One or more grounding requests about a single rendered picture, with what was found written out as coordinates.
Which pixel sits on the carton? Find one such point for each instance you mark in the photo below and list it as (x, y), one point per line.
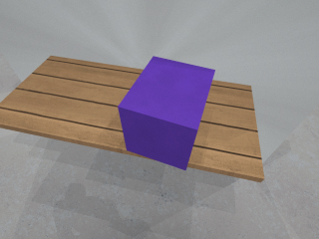
(161, 113)

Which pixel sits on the table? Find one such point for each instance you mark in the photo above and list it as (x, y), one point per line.
(77, 101)

